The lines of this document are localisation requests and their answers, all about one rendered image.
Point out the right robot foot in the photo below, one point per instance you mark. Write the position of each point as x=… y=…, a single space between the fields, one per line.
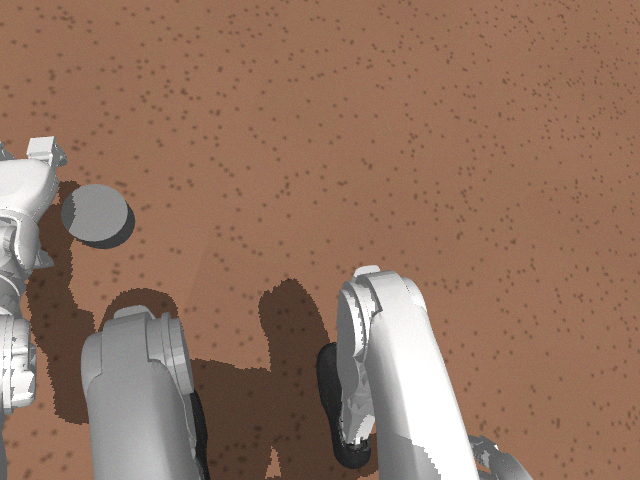
x=349 y=455

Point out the left robot arm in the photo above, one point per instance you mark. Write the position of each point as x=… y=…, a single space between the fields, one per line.
x=19 y=237

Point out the right robot hand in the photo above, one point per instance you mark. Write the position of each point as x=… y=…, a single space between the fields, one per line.
x=502 y=466

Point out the tin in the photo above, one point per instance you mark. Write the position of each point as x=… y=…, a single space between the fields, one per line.
x=98 y=215

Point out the left robot foot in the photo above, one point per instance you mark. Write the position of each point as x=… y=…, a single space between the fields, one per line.
x=201 y=435

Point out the left robot hand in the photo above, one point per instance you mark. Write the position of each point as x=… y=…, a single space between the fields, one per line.
x=29 y=186

